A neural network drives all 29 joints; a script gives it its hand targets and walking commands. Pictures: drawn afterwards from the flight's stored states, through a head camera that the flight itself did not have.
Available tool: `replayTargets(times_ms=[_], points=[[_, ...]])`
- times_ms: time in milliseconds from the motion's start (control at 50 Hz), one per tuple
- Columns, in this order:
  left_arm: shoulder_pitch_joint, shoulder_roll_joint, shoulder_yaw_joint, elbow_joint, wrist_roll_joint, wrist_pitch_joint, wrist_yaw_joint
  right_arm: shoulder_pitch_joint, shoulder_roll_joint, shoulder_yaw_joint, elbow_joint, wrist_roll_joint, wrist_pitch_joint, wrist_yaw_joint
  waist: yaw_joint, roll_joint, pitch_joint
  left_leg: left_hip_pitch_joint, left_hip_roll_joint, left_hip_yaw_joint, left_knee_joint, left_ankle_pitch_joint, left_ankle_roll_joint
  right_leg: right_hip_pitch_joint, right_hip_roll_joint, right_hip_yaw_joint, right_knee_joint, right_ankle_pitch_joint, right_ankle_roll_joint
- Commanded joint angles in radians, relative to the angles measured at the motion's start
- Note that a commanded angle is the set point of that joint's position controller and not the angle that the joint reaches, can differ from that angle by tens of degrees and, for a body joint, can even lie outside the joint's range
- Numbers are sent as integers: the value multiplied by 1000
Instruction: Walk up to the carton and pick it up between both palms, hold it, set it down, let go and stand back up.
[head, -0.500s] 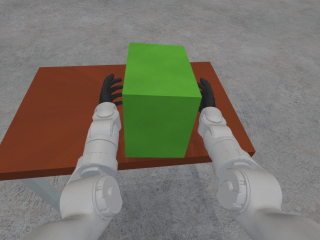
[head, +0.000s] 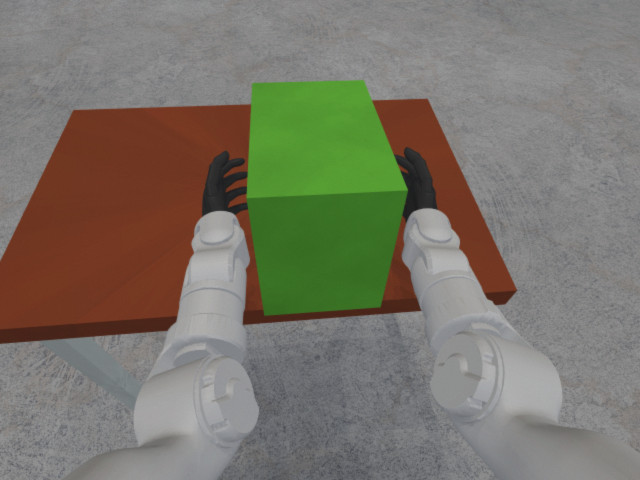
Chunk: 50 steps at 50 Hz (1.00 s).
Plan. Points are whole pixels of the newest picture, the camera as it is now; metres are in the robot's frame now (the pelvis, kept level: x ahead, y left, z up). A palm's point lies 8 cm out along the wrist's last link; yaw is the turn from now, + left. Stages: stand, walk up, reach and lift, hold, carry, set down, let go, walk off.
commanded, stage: set down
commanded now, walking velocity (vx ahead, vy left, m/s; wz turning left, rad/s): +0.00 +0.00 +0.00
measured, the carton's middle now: (315, 193) +0.49 +0.07 +0.06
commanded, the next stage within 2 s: none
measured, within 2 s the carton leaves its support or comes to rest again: rests again in 0.32 s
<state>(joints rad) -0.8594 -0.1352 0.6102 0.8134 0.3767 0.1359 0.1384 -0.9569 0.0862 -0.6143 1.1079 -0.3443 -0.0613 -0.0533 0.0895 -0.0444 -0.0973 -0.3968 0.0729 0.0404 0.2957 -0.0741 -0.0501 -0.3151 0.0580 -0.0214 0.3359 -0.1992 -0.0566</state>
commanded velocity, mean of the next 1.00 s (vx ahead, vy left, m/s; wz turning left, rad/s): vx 0.00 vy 0.00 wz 0.00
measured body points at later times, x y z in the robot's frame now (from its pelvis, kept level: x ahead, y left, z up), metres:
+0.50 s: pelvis +0.01 +0.01 +0.00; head +0.07 +0.03 +0.45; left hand +0.43 +0.19 +0.07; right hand +0.46 -0.07 +0.08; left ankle +0.03 +0.15 -0.75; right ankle -0.03 -0.08 -0.75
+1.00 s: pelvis +0.01 +0.01 +0.00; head +0.07 +0.03 +0.45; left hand +0.42 +0.19 +0.07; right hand +0.45 -0.07 +0.07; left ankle +0.03 +0.15 -0.75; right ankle -0.03 -0.08 -0.75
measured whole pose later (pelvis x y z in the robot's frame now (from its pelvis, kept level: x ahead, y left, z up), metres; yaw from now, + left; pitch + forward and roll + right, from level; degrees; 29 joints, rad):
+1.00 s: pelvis +0.01 +0.01 +0.00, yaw -1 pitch +11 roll +0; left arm -0.78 -0.18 0.62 0.73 0.44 0.05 0.14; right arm -0.89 0.14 -0.65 1.02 -0.44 -0.15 0.01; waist 0.08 -0.05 -0.06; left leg -0.39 0.07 0.08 0.30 -0.09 -0.03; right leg -0.31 0.04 -0.02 0.33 -0.20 -0.04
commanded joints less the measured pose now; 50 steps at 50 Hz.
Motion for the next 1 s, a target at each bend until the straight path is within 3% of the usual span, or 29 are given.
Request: replayTargets(times_ms=[0,100,120,180,240,260,300,340,360,380,400,420,440,480,540,560,600,620,660,680,720,760,780,800,820,840,880,940,980], points=[[-730,-391,-225,-76,14,-64,-95,-702,468,221,-124,-56,-75,153,8,-24,-696,211,-63,113,18,149,63,366,-78,-24,68,669,144],[-664,-435,-254,-84,29,-71,-87,-657,464,231,-106,-59,-93,163,1,11,-672,348,-49,101,49,273,37,260,-49,-46,42,622,119],[-688,-443,-281,-87,13,-71,-84,-664,442,212,-121,-78,-100,162,-20,25,-685,359,-40,88,56,277,35,247,-53,-54,47,615,120],[-628,-438,-269,-69,25,-76,-80,-638,443,219,-112,-74,-104,163,-19,-12,-674,365,-41,92,70,317,32,213,-42,-55,31,620,116],[-591,-444,-270,-78,36,-68,-72,-605,424,215,-80,-79,-110,169,-5,47,-686,453,-23,94,106,442,16,130,-23,-67,25,573,103],[-576,-456,-293,-79,28,-72,-66,-615,418,242,-127,-67,-122,169,-6,50,-701,461,-27,82,114,458,14,115,-24,-69,23,584,108],[-564,-438,-268,-106,53,-69,-70,-569,419,239,-73,-77,-106,165,14,41,-637,422,-24,88,104,425,23,169,-31,-61,35,599,99],[-527,-453,-299,-110,51,-67,-67,-548,408,217,-52,-75,-113,165,-10,69,-658,467,-15,87,128,510,10,118,-23,-77,22,612,98],[-537,-460,-294,-142,51,-76,-62,-554,423,257,-94,-59,-121,164,10,69,-683,478,-23,83,131,524,6,139,-17,-71,19,614,97],[-558,-455,-296,-119,46,-76,-60,-569,407,235,-87,-71,-122,167,2,77,-678,471,-20,82,125,467,17,88,-28,-72,7,542,99],[-549,-451,-294,-129,51,-72,-58,-549,421,226,-59,-69,-119,167,7,63,-660,457,-24,93,114,440,16,115,-23,-65,-3,534,92],[-554,-434,-298,-145,49,-72,-56,-543,394,205,-70,-87,-117,163,-9,53,-652,422,-22,90,100,389,22,131,-32,-63,1,524,96],[-524,-439,-275,-116,67,-75,-56,-536,415,231,-83,-69,-117,164,19,59,-647,405,-29,100,95,384,33,141,-36,-54,6,545,95],[-539,-455,-300,-125,50,-82,-56,-555,415,223,-111,-79,-129,166,14,55,-665,406,-24,94,102,402,25,140,-28,-58,13,535,93],[-551,-425,-274,-135,59,-84,-57,-528,398,190,-89,-101,-108,171,4,48,-639,392,-31,103,75,285,37,138,-38,-55,3,462,92],[-543,-418,-246,-129,76,-85,-54,-515,417,198,-87,-98,-113,171,26,47,-648,387,-35,117,67,279,39,180,-39,-55,8,481,100],[-517,-430,-255,-121,68,-93,-60,-531,415,217,-115,-100,-117,173,20,24,-636,335,-36,107,60,285,42,218,-39,-58,21,540,96],[-508,-423,-250,-99,78,-100,-61,-540,394,221,-159,-100,-132,166,12,39,-659,333,-38,106,57,264,41,213,-40,-47,17,549,102],[-516,-429,-263,-126,81,-107,-62,-508,397,183,-132,-125,-126,165,-4,57,-675,357,-46,110,64,279,34,195,-41,-57,8,526,99],[-529,-434,-249,-101,75,-110,-61,-527,427,190,-124,-121,-123,172,6,17,-656,342,-41,106,63,255,47,175,-46,-49,13,497,101],[-523,-419,-260,-119,70,-114,-60,-510,397,175,-139,-130,-126,174,-5,41,-662,362,-36,101,65,286,41,177,-47,-57,13,512,94],[-509,-433,-271,-123,74,-122,-56,-508,408,187,-140,-131,-137,170,5,67,-655,380,-36,104,78,352,37,157,-38,-61,20,522,96],[-490,-441,-281,-119,64,-108,-61,-465,401,166,-90,-129,-121,168,-23,58,-593,400,-27,95,83,366,31,141,-37,-58,11,518,91],[-473,-438,-253,-93,81,-108,-63,-480,395,167,-113,-142,-128,167,-13,32,-584,404,-33,99,82,371,40,144,-36,-62,7,514,96],[-465,-435,-251,-71,90,-106,-73,-466,408,166,-81,-151,-118,167,-23,24,-572,382,-29,102,79,329,41,152,-42,-55,9,514,93],[-475,-427,-270,-100,68,-105,-71,-485,391,173,-93,-136,-118,165,-10,49,-575,376,-32,106,76,328,37,152,-46,-57,16,527,96],[-449,-417,-244,-98,77,-105,-66,-446,378,178,-82,-135,-113,174,11,45,-561,361,-33,109,61,328,44,179,-45,-48,9,486,93],[-471,-396,-239,-119,80,-117,-56,-478,364,176,-117,-130,-119,170,-3,41,-566,371,-32,104,63,306,33,164,-35,-55,1,452,88],[-456,-401,-225,-100,94,-123,-59,-455,360,177,-105,-142,-126,166,-6,36,-565,361,-38,102,70,323,38,176,-40,-55,10,505,86]])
